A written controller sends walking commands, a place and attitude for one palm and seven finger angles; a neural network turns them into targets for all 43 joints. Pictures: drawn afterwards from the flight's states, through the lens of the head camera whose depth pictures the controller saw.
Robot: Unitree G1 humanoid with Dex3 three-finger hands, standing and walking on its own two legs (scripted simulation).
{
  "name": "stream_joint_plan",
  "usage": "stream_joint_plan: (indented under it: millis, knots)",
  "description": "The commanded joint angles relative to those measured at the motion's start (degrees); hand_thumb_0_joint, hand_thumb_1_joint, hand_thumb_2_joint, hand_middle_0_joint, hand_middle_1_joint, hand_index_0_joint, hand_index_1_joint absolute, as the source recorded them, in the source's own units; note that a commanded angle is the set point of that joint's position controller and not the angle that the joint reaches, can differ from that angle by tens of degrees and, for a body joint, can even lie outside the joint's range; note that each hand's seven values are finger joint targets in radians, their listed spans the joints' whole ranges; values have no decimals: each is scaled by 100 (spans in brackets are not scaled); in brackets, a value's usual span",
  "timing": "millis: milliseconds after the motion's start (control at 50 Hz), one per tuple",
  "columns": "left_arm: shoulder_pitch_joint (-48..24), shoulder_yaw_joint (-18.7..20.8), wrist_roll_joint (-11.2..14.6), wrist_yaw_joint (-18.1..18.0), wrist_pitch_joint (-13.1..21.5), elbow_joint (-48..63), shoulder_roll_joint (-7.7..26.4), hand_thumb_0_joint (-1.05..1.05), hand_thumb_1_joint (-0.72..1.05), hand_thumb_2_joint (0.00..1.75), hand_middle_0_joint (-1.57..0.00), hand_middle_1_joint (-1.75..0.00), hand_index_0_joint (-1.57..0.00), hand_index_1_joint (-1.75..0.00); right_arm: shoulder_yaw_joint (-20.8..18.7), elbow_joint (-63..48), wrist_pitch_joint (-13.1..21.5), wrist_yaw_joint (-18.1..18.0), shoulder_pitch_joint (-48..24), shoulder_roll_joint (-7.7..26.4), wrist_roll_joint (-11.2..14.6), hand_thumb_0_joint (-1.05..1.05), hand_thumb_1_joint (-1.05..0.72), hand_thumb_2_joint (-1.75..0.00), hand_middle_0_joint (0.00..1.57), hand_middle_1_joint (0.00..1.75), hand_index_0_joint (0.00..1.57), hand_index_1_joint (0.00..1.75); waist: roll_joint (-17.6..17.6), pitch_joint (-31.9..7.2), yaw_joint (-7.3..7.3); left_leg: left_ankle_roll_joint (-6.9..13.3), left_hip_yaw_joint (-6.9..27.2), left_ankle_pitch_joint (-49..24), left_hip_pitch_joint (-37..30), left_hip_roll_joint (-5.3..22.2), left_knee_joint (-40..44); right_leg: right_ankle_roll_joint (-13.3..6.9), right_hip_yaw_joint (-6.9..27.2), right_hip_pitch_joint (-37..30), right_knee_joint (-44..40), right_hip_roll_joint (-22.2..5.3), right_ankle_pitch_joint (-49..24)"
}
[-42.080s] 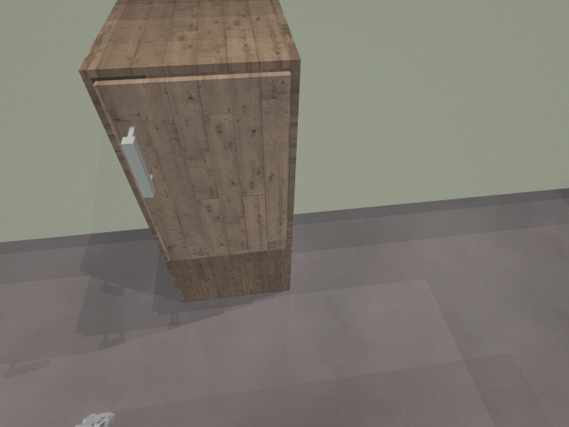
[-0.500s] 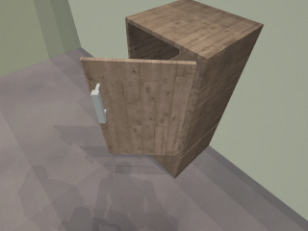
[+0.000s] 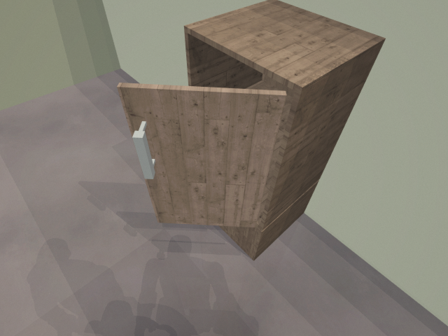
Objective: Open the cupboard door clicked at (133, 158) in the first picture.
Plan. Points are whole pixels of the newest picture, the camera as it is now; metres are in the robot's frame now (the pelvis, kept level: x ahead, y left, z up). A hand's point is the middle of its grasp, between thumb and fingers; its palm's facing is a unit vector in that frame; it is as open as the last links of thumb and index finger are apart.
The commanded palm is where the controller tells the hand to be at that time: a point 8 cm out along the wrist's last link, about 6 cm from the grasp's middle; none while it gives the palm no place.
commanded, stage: look again from close up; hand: left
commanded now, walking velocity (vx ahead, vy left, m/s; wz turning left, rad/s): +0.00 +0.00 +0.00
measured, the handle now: (146, 150) +0.55 +0.24 -0.03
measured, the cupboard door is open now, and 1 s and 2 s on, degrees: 45 45 45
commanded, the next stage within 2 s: raise the hand with hooked fingers in 0.06 s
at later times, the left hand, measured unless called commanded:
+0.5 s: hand (147, 294) +0.19 +0.15 -0.02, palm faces -0.01 -1.00 +0.02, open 8.1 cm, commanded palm +0.12 +0.23 -0.06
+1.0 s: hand (122, 293) +0.20 +0.20 -0.05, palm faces +0.02 -1.00 -0.01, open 11.1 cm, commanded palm +0.16 +0.26 -0.04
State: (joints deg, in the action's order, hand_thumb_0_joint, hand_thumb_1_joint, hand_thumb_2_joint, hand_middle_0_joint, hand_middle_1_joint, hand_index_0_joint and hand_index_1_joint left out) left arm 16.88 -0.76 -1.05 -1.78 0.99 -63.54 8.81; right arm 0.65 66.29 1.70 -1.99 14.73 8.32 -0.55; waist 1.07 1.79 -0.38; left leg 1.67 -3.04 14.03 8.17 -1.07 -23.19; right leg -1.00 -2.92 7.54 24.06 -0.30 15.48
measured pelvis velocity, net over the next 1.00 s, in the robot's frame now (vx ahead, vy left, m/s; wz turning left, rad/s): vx -0.04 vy -0.02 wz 0.01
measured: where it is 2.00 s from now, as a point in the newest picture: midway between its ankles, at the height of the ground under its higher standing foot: outside the picture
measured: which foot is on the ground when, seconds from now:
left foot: down 0.00-1.00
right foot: down 0.00-1.00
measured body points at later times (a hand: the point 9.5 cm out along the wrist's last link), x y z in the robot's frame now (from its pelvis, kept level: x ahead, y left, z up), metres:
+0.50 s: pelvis -0.04 -0.02 -0.06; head -0.01 -0.01 +0.39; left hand +0.19 +0.20 -0.02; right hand +0.16 -0.27 -0.11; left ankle -0.02 +0.10 -0.74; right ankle -0.03 -0.11 -0.74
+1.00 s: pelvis -0.04 -0.02 -0.08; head +0.03 -0.02 +0.36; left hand +0.19 +0.25 -0.05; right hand +0.11 -0.24 -0.18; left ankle -0.02 +0.10 -0.74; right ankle -0.03 -0.11 -0.74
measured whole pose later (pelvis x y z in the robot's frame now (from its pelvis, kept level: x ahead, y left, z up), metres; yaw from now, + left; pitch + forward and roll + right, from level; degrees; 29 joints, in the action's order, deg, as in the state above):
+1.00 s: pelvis -0.04 -0.02 -0.08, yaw +0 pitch +15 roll -1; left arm 14.8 16.1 19.3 20.1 15.6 -7.5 15.8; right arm 1.3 33.1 10.5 -4.0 14.9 10.8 2.1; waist -1.6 -6.6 1.4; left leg 0.2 -0.3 27.8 50.1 2.2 -63.3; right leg -3.1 -5.9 47.6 61.5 1.1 28.5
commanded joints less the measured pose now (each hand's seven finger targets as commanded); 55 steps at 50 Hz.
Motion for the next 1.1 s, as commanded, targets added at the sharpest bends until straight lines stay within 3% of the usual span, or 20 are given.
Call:
stream_joint_plan:
  millis: [0, 120, 140, 160, 180, 200, 220, 240, 300, 360, 400, 460, 500, 580, 700, 760, 820, 900, 980, 1080]
  knots:
    - [401, 114, 21, -53, 81, 127, 571, 0, 90, 90, -20, -30, -20, -30, -79, -139, 60, -23, 307, 560, 4, 0, -90, -90, 20, 30, 20, 30, -51, 234, -16, 87, 622, -1140, 112, 682, 362, -139, 572, 220, -407, -618, -1107]
    - [412, 117, 21, -51, 84, 120, 571, 0, 90, 90, -20, -30, -20, -30, -82, -135, 60, -19, 326, 565, 3, 0, -90, -90, 20, 30, 20, 30, -68, 189, -13, 73, 629, -1083, 138, 669, 387, -139, 581, 184, -432, -625, -1019]
    - [741, 92, -49, -279, 196, -56, 596, 0, 90, 90, -20, -30, -20, -30, -73, -572, 94, 44, -128, 704, 50, 0, -90, -90, 20, 30, 20, 30, -108, 316, -129, -103, 399, -1780, 489, 709, -804, -2, 808, 387, -279, -899, -3242]
    - [-3462, 728, 1190, -203, 1369, 8797, 1910, 0, 88, 89, -20, -32, -20, -32, -236, -2603, 858, -184, 72, 1744, 327, 0, -90, -90, 20, 30, 20, 30, -1295, -2500, 568, -41, 428, -2075, -1124, 119, -114, -81, 289, -38, 257, -292, -2466]
    - [-1192, 620, 721, -409, 1022, 7255, 1376, 0, 85, 88, -20, -33, -20, -33, -32, -2340, 1373, -334, -442, 1144, 271, 0, -90, -90, 20, 30, 20, 30, -1931, -2316, -2, -26, 273, -2854, -1407, 397, -25, -187, 144, 300, 535, -52, -1061]
    - [-991, 381, 769, -633, 747, 6724, 1062, 0, 83, 87, -21, -34, -21, -34, -138, -2047, 1521, -319, -301, 1186, 273, 0, -90, -90, 20, 30, 20, 30, -1711, -1839, 157, -170, 318, -2207, -727, 379, -119, -113, -18, 590, 570, -63, -388]
    - [553, -195, 887, -593, 255, 5368, -236, 0, 81, 86, -21, -36, -21, -36, -182, -1971, 1476, -261, -135, 930, 341, 0, -90, -90, 20, 30, 20, 30, -843, -879, 266, -117, 455, -1440, -109, 455, -18, -58, -187, 966, 527, -50, -223]
    - [-335, -338, 1147, -448, 461, 6459, -247, 0, 78, 85, -21, -37, -21, -37, -174, -2479, 1501, -245, -298, 1194, 432, 0, -90, -90, 20, 30, 20, 30, -442, -227, 293, -71, 604, -729, 449, 368, -124, -19, -266, 1091, 472, -78, -290]
    - [-130, 175, 1035, -111, 1330, 5587, 123, 0, 71, 82, -21, -42, -21, -42, -334, -2899, 1644, -223, -373, 1422, 218, 0, -90, -90, 20, 30, 20, 30, 917, 149, 437, -10, 603, 313, 1434, 110, -969, 43, -278, 2248, 672, -28, 592]
    - [1183, 542, 1323, 702, 2443, 4671, -88, 0, 64, 79, -22, -47, -22, -47, -452, -3340, 1679, -52, -652, 1336, 89, 0, -90, -90, 20, 30, 20, 30, 1872, -240, -119, -134, 451, 641, 2687, 21, -1861, 27, -150, 3006, 1438, -1, 1284]
    - [1856, 1165, 1524, 1463, 3117, 4500, 379, 0, 60, 77, -22, -50, -22, -50, -564, -3626, 1634, 149, -723, 1358, 93, 0, -90, -90, 20, 30, 20, 30, 1021, -779, -465, -239, 289, 240, 3000, -96, -2353, -106, 62, 2703, 2046, -43, 512]
    - [1637, 1755, 1613, 2181, 3561, 4856, 973, 0, 53, 74, -23, -54, -23, -54, -606, -4134, 1503, 246, -937, 1335, 149, 0, -90, -90, 20, 30, 20, 30, 178, -1678, -529, -206, 73, -29, 3527, -177, -2996, -106, 342, 2509, 2724, -135, -358]
    - [1099, 1959, 1677, 2117, 3322, 5618, 1299, 0, 48, 72, -23, -57, -23, -57, -599, -4425, 1329, 204, -1014, 1299, 146, 0, -90, -90, 20, 30, 20, 30, -261, -1875, -551, -162, 21, 216, 3758, -177, -3171, -82, 570, 2631, 2794, -127, 106]
    - [-152, 1878, 1792, 1616, 3527, 7678, 1279, 0, 39, 68, -24, -63, -24, -63, -550, -4590, 1284, 74, -744, 1122, 139, 0, -90, -90, 20, 30, 20, 30, -1044, -2358, -159, -22, 214, 147, 3355, 20, -3480, -68, 676, 3014, 2823, -48, 280]
    - [-869, 934, 1781, 2017, 3833, 7693, 1005, 0, 25, 62, -25, -72, -25, -72, -342, -4108, 1445, -188, -482, 1284, 143, 0, -90, -90, 20, 30, 20, 30, -606, -1731, 616, 67, 515, 636, 3844, 212, -4018, -31, 669, 3962, 2828, 110, 1009]
    - [-635, 1200, 1860, 2523, 3118, 6563, 1337, 0, 18, 59, -25, -76, -25, -76, -320, -4051, 1452, -321, -435, 1387, 276, 0, -90, -90, 20, 30, 20, 30, -37, -1659, 538, 61, 499, 996, 4304, 185, -3967, 47, 831, 3733, 2497, 53, 1631]
    - [-391, 1870, 2084, 2753, 2134, 6191, 1731, 0, 11, 56, -26, -81, -26, -81, -297, -4267, 1360, -363, -520, 1404, 360, 0, -90, -90, 20, 30, 20, 30, -93, -2282, 72, 56, 428, 685, 4157, 79, -3712, 82, 871, 2947, 2368, -53, 1392]
    - [27, 2817, 2384, 2269, 1715, 6690, 1997, 0, 1, 52, -26, -87, -26, -87, -313, -4441, 1231, -312, -655, 1157, 307, 0, -90, -90, 20, 30, 20, 30, 37, -2948, -393, -3, 497, -176, 3712, 87, -3399, 151, 715, 1976, 2560, -106, -150]
    - [-44, 2498, 2155, 1704, 2342, 6973, 1535, 0, -8, 48, -27, -93, -27, -93, -372, -4206, 1263, -187, -479, 1045, 228, 0, -90, -90, 20, 30, 20, 30, -239, -2361, -192, -47, 469, -375, 3404, 135, -3129, 85, 242, 2631, 2779, 33, -480]
    - [-549, 1880, 1888, 2099, 2762, 6168, 1405, 0, -20, 43, -28, -100, -28, -100, -408, -4061, 1322, -177, -215, 1379, 222, 0, -90, -90, 20, 30, 20, 30, -129, -1769, 241, 6, 511, 304, 3607, 134, -3204, 35, 150, 3510, 2752, 86, 553]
